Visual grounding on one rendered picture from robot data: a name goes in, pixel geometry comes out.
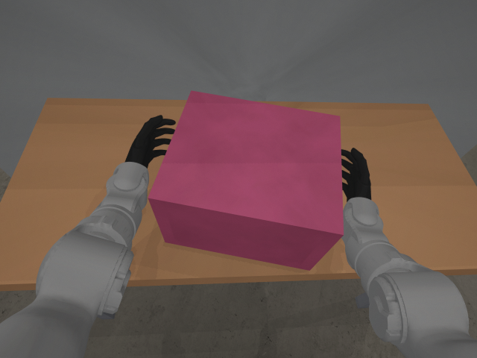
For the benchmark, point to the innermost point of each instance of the robot right upper arm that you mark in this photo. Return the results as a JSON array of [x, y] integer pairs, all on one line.
[[421, 312]]

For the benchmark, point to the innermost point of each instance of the table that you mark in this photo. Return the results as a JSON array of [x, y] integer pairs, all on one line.
[[427, 199]]

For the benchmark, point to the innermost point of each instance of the right robot hand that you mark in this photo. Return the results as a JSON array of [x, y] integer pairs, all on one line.
[[359, 177]]

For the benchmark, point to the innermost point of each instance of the left robot forearm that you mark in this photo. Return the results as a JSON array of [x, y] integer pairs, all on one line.
[[118, 216]]

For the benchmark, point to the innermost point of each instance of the right robot forearm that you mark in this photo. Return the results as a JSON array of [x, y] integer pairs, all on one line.
[[368, 250]]

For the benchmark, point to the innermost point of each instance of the robot left upper arm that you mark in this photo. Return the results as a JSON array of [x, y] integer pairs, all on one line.
[[87, 276]]

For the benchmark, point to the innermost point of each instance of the left robot hand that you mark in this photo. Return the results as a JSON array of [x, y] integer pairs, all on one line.
[[142, 150]]

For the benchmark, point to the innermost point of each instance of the carton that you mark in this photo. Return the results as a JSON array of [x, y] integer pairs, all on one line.
[[252, 180]]

